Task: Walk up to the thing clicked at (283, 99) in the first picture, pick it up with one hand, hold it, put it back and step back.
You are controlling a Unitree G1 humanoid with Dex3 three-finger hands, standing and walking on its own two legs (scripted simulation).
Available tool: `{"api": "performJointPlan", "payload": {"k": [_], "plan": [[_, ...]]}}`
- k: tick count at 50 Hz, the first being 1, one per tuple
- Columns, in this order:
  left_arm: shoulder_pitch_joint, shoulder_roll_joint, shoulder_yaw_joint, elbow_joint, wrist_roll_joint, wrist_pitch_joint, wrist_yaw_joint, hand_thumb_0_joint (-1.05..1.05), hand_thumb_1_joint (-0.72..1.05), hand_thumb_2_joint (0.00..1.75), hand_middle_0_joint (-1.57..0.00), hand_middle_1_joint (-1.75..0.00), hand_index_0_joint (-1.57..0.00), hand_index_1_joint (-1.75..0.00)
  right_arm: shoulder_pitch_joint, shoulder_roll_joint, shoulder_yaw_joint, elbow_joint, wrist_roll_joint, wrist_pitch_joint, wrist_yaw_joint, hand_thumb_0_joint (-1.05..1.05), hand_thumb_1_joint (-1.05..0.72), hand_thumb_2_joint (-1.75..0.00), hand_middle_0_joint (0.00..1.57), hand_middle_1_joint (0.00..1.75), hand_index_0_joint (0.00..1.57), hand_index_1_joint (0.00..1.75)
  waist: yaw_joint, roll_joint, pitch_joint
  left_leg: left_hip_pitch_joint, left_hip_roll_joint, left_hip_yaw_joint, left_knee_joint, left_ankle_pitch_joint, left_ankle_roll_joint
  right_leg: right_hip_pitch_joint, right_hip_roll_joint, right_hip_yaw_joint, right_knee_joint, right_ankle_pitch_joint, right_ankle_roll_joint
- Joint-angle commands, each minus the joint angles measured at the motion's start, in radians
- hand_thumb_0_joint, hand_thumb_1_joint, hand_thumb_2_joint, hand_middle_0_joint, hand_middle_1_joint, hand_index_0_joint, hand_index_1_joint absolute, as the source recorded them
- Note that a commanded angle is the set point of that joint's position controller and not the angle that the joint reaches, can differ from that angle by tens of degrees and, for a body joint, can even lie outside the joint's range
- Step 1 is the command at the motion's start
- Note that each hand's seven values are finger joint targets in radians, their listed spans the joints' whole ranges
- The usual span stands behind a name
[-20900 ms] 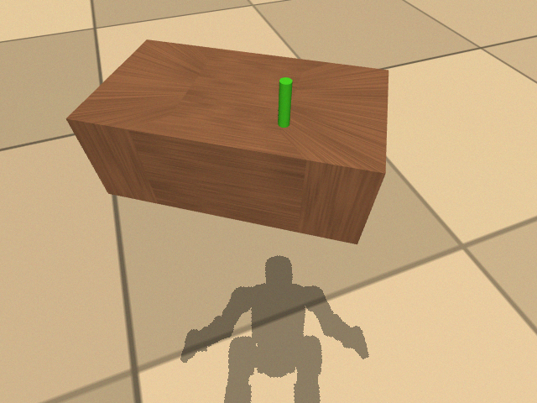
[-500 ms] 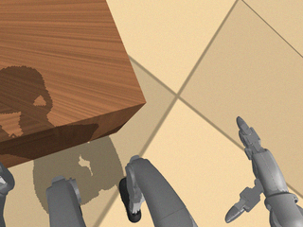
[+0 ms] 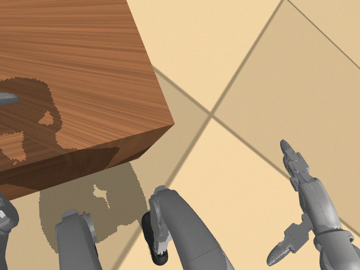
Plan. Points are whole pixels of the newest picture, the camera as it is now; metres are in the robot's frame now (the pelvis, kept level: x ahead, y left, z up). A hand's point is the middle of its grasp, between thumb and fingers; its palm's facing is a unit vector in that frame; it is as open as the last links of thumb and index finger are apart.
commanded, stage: withdraw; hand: left
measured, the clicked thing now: out of the picture +0.53 +0.26 -0.03
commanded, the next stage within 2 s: rise in 0.24 s
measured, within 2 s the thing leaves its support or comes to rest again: neither
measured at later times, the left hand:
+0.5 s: hand out of the picture +0.52 +0.34 +0.06, palm faces +0.39 -0.91 -0.16, open 17.6 cm
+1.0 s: hand out of the picture +0.39 +0.33 +0.09, palm faces +0.32 -0.88 -0.36, open 17.3 cm
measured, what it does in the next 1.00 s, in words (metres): rises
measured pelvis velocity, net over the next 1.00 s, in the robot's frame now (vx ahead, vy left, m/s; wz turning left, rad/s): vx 0.05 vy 0.01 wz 0.06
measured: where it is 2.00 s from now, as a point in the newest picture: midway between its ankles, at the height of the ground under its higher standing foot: (126, 259)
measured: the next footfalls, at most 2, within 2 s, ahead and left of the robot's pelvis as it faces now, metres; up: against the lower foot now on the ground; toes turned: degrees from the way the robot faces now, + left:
none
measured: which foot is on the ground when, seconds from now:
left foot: down 0.00-1.00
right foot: down 0.00-1.00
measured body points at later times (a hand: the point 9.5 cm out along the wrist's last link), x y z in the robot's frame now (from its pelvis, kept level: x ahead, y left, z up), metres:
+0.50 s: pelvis +0.01 +0.01 +0.06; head +0.18 +0.08 +0.47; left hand +0.50 +0.39 +0.07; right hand +0.18 -0.24 +0.11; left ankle +0.05 +0.11 -0.54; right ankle +0.05 -0.14 -0.54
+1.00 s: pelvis +0.05 +0.01 +0.14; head +0.12 +0.05 +0.58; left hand +0.37 +0.38 +0.12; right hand +0.22 -0.21 +0.11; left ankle +0.05 +0.11 -0.54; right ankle +0.05 -0.14 -0.54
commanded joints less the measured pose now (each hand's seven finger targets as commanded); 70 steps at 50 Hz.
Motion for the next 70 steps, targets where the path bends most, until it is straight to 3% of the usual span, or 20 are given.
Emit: {"api": "performJointPlan", "payload": {"k": [1, 6, 14, 18, 19, 21, 22, 26, 33, 35, 37, 38, 40, 43, 44, 51, 54, 58, 64, 70], "plan": [[-0.344, 0.316, 0.058, -0.249, -0.005, -0.072, -0.002, 0.0, -0.61, 0.03, -0.08, -0.07, -0.09, -0.06, 0.107, -0.179, -0.156, -0.169, 0.008, -0.03, -0.03, 0.0, 0.53, -0.05, 0.05, 0.05, 0.05, 0.05, 0.048, 0.468, -0.65, 0.634, -0.035, -0.007, -0.187, 0.415, -0.008, 0.307, 0.031, 0.026, -0.15, 0.346, -0.052], [-0.367, 0.414, 0.101, -0.343, -0.005, -0.035, -0.041, 0.0, -0.61, 0.02, -0.07, -0.05, -0.08, -0.04, 0.109, -0.187, -0.151, -0.181, 0.012, -0.012, -0.036, 0.0, 0.53, -0.05, 0.05, 0.05, 0.05, 0.05, 0.081, 0.565, -0.7, 0.799, -0.025, -0.013, -0.226, 0.527, -0.029, 0.314, 0.036, 0.019, -0.17, 0.37, -0.059], [-0.35, 0.339, 0.027, -0.202, -0.033, 0.101, -0.11, 0.0, -0.61, 0.0, -0.05, -0.03, -0.07, -0.02, 0.067, -0.154, -0.088, -0.052, 0.021, 0.007, -0.056, 0.0, 0.54, -0.05, 0.05, 0.05, 0.05, 0.05, 0.094, 0.452, -0.462, 0.738, -0.018, -0.009, -0.336, 0.361, -0.02, 0.318, 0.037, 0.018, -0.287, 0.267, -0.055], [-0.337, 0.308, 0.002, -0.123, -0.052, 0.119, -0.137, 0.0, -0.55, 0.05, -0.05, -0.07, -0.06, -0.06, 0.042, -0.152, -0.072, -0.054, 0.028, 0.002, -0.071, 0.0, 0.6, -0.03, 0.05, 0.05, 0.05, 0.05, 0.086, 0.345, -0.464, 0.718, -0.019, -0.007, -0.363, 0.341, -0.006, 0.376, 0.04, 0.013, -0.324, 0.284, -0.05], [-0.259, 0.492, 0.044, -0.025, 0.06, 0.209, -0.078, 0.0, -0.58, 0.03, -0.06, -0.06, -0.07, -0.05, 0.093, -0.183, -0.082, -0.073, 0.039, 0.021, -0.069, 0.0, 0.54, -0.05, 0.06, 0.05, 0.05, 0.05, 0.153, 0.411, -0.527, 0.839, -0.029, 0.003, -0.413, 0.395, -0.017, 0.435, 0.038, 0.007, -0.352, 0.306, -0.052], [-0.403, 0.423, 0.004, -0.157, 0.046, 0.251, -0.045, 0.0, -0.59, 0.05, -0.06, -0.06, -0.06, -0.06, 0.09, -0.17, -0.076, -0.082, 0.045, 0.045, -0.064, 0.0, 0.56, -0.05, 0.05, 0.05, 0.05, 0.05, 0.129, 0.398, -0.575, 0.868, -0.021, 0.006, -0.425, 0.425, -0.018, 0.477, 0.044, 0.016, -0.377, 0.341, -0.052], [-0.369, 0.417, -0.013, -0.106, 0.06, 0.276, -0.032, 0.0, -0.6, 0.05, -0.06, -0.07, -0.07, -0.07, 0.094, -0.16, -0.078, -0.058, 0.047, 0.055, -0.061, 0.0, 0.54, -0.05, 0.05, 0.05, 0.05, 0.05, 0.126, 0.374, -0.558, 0.851, -0.022, 0.011, -0.435, 0.423, -0.014, 0.512, 0.046, 0.018, -0.391, 0.35, -0.05], [-0.426, 0.596, 0.052, -0.231, 0.096, 0.335, 0.039, 0.0, -0.6, 0.06, -0.08, -0.08, -0.08, -0.08, 0.068, -0.174, -0.085, 0.031, 0.053, 0.091, -0.065, 0.0, 0.45, -0.07, 0.05, 0.05, 0.05, 0.05, 0.198, 0.432, -0.621, 0.968, -0.024, 0.016, -0.489, 0.494, -0.025, 0.583, 0.041, 0.028, -0.429, 0.373, -0.051], [-0.291, 0.375, -0.066, -0.103, 0.092, 0.398, 0.075, 0.0, -0.44, 0.12, -0.06, -0.07, -0.06, -0.07, -0.108, -0.009, 0.132, 0.106, 0.062, 0.099, -0.053, 0.0, -0.11, -0.56, 0.14, 0.2, 0.14, 0.2, 0.246, 0.337, -0.451, 0.927, -0.028, 0.041, -0.576, 0.467, -0.014, 0.665, 0.035, 0.034, -0.521, 0.377, -0.044], [-0.219, 0.327, -0.101, -0.069, 0.088, 0.416, 0.071, 0.0, -0.45, 0.12, -0.06, -0.07, -0.06, -0.07, -0.082, -0.043, 0.097, 0.123, 0.063, 0.1, -0.057, 0.0, -0.27, -0.61, 0.15, 0.22, 0.15, 0.22, 0.24, 0.322, -0.445, 0.98, -0.021, 0.035, -0.602, 0.488, -0.023, 0.657, 0.038, 0.021, -0.539, 0.375, -0.048], [-0.144, 0.368, -0.063, -0.13, 0.081, 0.432, 0.074, 0.0, -0.46, 0.11, -0.06, -0.07, -0.06, -0.07, 0.002, -0.108, 0.028, 0.138, 0.063, 0.112, -0.065, 0.0, -0.43, -0.65, 0.16, 0.23, 0.16, 0.23, 0.244, 0.316, -0.504, 1.058, -0.014, 0.042, -0.611, 0.599, -0.029, 0.721, 0.039, 0.015, -0.556, 0.463, -0.046], [-0.067, 0.22, -0.157, -0.06, 0.07, 0.454, 0.06, 0.0, -0.48, 0.1, -0.06, -0.07, -0.06, -0.07, 0.017, -0.104, 0.026, 0.157, 0.068, 0.113, -0.063, 0.0, -0.5, -0.67, 0.16, 0.23, 0.16, 0.23, 0.227, 0.27, -0.42, 1.053, -0.012, 0.035, -0.631, 0.589, -0.034, 0.692, 0.043, 0.005, -0.568, 0.44, -0.049], [-0.052, 0.244, -0.13, -0.275, 0.048, 0.468, 0.061, 0.0, -0.53, 0.07, -0.05, -0.06, -0.05, -0.06, 0.05, -0.111, -0.002, 0.189, 0.081, 0.12, -0.07, 0.0, -0.57, -0.71, 0.17, 0.25, 0.17, 0.25, 0.258, 0.284, -0.472, 1.129, -0.009, 0.033, -0.655, 0.632, -0.036, 0.725, 0.04, 0.001, -0.592, 0.466, -0.05], [0.114, 0.076, -0.222, -0.272, 0.018, 0.516, 0.053, 0.0, -0.52, 0.08, -0.05, -0.06, -0.05, -0.06, 0.042, -0.101, -0.003, 0.25, 0.099, 0.117, -0.077, 0.0, -0.68, -0.78, 0.18, 0.27, 0.18, 0.27, 0.267, 0.214, -0.343, 1.096, -0.009, 0.026, -0.703, 0.558, -0.034, 0.728, 0.037, -0.002, -0.624, 0.414, -0.053], [0.095, 0.082, -0.221, -0.471, 0.007, 0.512, 0.055, 0.0, -0.53, 0.07, -0.05, -0.06, -0.05, -0.06, 0.013, -0.051, 0.041, 0.237, 0.107, 0.111, -0.076, 0.0, -0.69, -0.78, 0.18, 0.27, 0.18, 0.27, 0.301, 0.243, -0.422, 1.141, -0.011, 0.03, -0.705, 0.611, -0.031, 0.778, 0.033, 0.003, -0.629, 0.457, -0.051], [0.393, -0.03, -0.275, -0.784, -0.033, 0.533, 0.103, 0.0, -0.55, 0.05, -0.05, -0.05, -0.05, -0.05, -0.053, -0.019, 0.045, 0.293, 0.117, 0.101, -0.125, 0.0, -0.89, -0.9, 0.2, 0.3, 0.2, 0.3, 0.381, 0.254, -0.308, 1.164, -0.023, 0.053, -0.796, 0.548, -0.041, 0.899, 0.012, 0.02, -0.674, 0.424, -0.052], [0.536, -0.072, -0.28, -0.899, -0.046, 0.544, 0.125, 0.0, -0.54, 0.06, -0.06, -0.06, -0.05, -0.06, -0.061, -0.02, 0.032, 0.31, 0.114, 0.098, -0.149, 0.0, -0.89, -0.9, 0.2, 0.3, 0.2, 0.3, 0.393, 0.226, -0.31, 1.174, -0.028, 0.061, -0.8, 0.573, -0.033, 0.966, 0.004, 0.029, -0.681, 0.469, -0.047], [0.764, -0.225, -0.373, -0.994, -0.061, 0.561, 0.127, 0.0, -0.55, 0.06, -0.05, -0.06, -0.05, -0.06, -0.024, 0.007, 0.032, 0.345, 0.111, 0.098, -0.167, 0.0, -0.89, -0.9, 0.2, 0.3, 0.2, 0.3, 0.394, 0.185, -0.256, 1.168, -0.038, 0.082, -0.809, 0.571, -0.023, 0.995, -0.005, 0.033, -0.693, 0.497, -0.042], [1.02, -0.363, -0.506, -1.139, -0.07, 0.583, 0.112, 0.0, -0.57, 0.05, -0.05, -0.05, -0.05, -0.05, -0.043, 0.011, 0.022, 0.317, 0.119, 0.086, -0.181, 0.0, -0.88, -0.9, 0.2, 0.3, 0.2, 0.3, 0.393, 0.056, -0.116, 1.104, -0.054, 0.104, -0.826, 0.433, -0.008, 0.981, -0.015, 0.038, -0.734, 0.427, -0.024], [1.154, -0.36, -0.517, -1.273, -0.064, 0.585, 0.106, 0.0, -0.58, 0.04, -0.05, -0.05, -0.05, -0.05, -0.009, 0.024, 0.02, 0.304, 0.118, 0.083, -0.19, 0.0, -0.89, -0.9, 0.2, 0.3, 0.2, 0.3, 0.398, 0.039, -0.091, 1.085, -0.066, 0.122, -0.812, 0.38, -0.001, 0.969, -0.026, 0.054, -0.737, 0.388, -0.015]]}}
